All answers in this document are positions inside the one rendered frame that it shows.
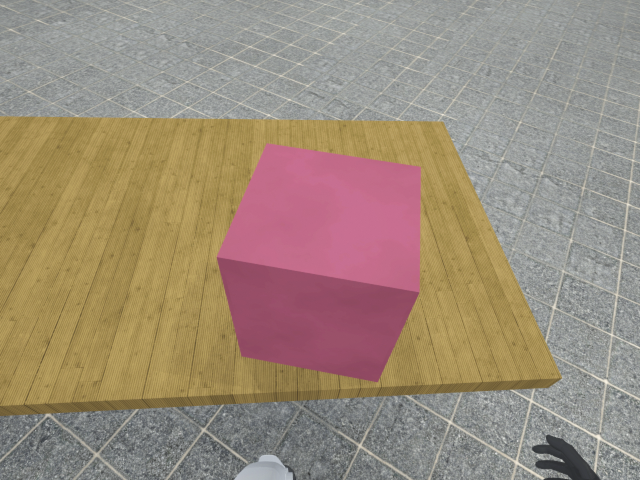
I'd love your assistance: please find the carton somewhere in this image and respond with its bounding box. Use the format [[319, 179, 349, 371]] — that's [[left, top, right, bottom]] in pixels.
[[217, 143, 421, 382]]

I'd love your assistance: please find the right robot hand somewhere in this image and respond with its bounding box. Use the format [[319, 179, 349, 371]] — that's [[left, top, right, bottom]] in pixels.
[[532, 435, 600, 480]]

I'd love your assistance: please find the table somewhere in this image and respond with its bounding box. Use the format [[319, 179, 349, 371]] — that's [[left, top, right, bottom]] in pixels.
[[0, 116, 562, 416]]

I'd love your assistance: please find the left robot shin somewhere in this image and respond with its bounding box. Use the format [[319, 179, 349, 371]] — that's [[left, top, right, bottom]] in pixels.
[[259, 455, 285, 468]]

